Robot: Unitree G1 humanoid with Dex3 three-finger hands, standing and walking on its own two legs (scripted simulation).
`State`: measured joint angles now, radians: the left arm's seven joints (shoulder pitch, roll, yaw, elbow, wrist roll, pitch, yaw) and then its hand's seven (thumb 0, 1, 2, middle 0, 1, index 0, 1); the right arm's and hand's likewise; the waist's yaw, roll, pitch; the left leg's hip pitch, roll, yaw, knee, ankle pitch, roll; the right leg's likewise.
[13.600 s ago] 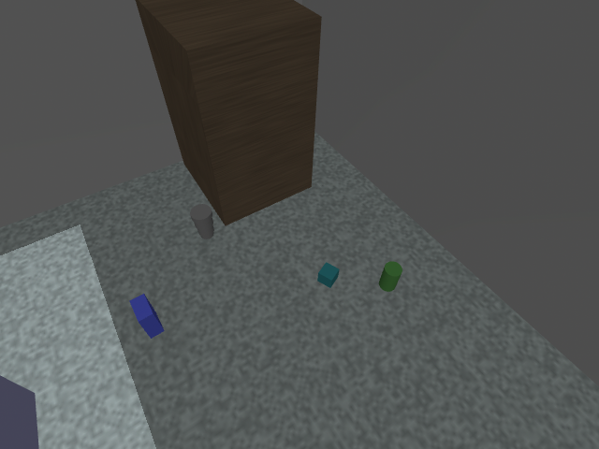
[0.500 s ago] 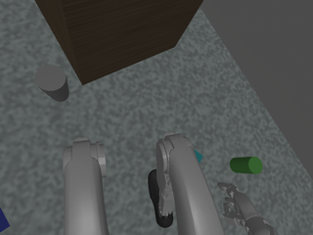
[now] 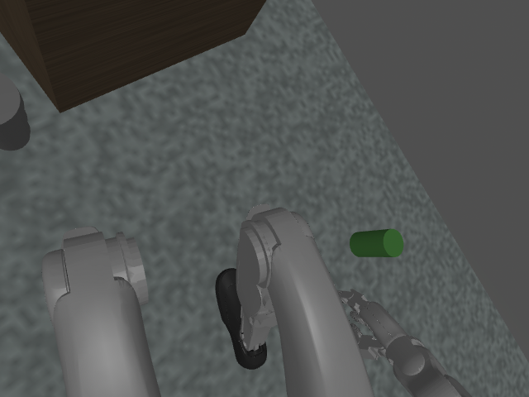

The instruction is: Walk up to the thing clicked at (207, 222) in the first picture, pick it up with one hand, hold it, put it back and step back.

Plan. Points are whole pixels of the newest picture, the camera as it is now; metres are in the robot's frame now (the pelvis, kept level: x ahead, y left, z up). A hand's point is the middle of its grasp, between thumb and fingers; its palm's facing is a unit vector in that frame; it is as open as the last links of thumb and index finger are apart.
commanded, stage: approach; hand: left
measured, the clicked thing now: out of the picture +0.51 +0.30 -0.24
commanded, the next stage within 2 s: close in in 0.08 s
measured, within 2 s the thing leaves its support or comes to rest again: leaves its support in 1.86 s
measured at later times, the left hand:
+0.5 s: hand out of the picture +0.45 +0.36 -0.20, palm faces +0.46 -0.89 -0.03, open 16.9 cm
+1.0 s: hand out of the picture +0.47 +0.31 -0.21, palm faces +0.45 -0.89 -0.03, open 16.7 cm
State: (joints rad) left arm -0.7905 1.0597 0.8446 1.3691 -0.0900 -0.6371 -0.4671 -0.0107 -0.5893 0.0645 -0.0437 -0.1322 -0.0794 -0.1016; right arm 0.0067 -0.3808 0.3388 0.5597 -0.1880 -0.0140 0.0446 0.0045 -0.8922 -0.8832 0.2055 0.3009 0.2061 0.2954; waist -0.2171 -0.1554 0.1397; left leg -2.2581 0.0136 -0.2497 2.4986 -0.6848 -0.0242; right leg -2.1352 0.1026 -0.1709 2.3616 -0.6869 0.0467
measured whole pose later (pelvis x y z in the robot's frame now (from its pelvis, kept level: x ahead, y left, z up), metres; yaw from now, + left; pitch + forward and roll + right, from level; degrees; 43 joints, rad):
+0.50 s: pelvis -0.01 +0.01 -0.03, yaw -5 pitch +14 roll -17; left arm -0.73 1.04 0.72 1.54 -0.08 -0.97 -0.13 -0.01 -0.55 0.18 -0.08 -0.22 -0.13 -0.18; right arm -0.18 -0.39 0.55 0.50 -0.34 0.08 0.06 0.00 -0.90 -0.89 0.21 0.30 0.21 0.30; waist -0.26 -0.29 0.31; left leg -2.22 0.02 -0.37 2.65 -0.72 -0.02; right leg -2.08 0.15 -0.25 2.42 -0.66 0.07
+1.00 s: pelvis -0.01 +0.01 -0.03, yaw -6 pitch +13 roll -18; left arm -0.77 1.01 0.62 1.54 -0.05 -1.03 0.03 -0.01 -0.58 0.25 -0.13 -0.26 -0.17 -0.24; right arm -0.18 -0.39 0.58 0.49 -0.36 0.12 0.10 0.00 -0.91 -0.89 0.21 0.30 0.21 0.30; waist -0.30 -0.30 0.34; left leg -2.22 0.03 -0.39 2.66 -0.72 -0.01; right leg -2.08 0.16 -0.27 2.41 -0.65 0.08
